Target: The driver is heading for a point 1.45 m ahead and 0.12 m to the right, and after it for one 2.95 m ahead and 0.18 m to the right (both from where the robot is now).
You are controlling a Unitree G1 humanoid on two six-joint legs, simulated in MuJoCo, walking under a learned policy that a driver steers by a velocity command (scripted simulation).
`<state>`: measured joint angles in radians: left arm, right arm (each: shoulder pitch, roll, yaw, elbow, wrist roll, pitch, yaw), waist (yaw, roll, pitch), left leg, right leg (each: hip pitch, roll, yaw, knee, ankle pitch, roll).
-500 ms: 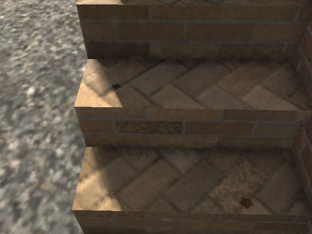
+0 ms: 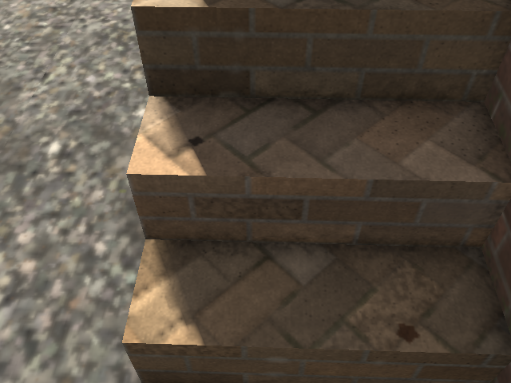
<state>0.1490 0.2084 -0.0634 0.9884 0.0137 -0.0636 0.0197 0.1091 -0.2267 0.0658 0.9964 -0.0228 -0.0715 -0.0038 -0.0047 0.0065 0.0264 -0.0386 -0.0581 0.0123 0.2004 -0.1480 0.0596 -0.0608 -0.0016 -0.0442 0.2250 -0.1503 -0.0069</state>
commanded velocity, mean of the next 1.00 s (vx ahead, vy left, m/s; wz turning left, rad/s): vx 0.50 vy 0.00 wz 0.00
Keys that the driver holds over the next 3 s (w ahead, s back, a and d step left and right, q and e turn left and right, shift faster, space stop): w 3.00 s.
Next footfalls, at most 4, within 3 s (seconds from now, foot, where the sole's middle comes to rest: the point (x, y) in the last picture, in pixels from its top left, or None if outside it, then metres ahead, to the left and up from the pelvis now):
none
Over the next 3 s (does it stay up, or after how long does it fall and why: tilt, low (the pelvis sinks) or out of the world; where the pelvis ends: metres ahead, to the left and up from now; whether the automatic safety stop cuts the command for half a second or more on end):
stays up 0.00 0.01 0.00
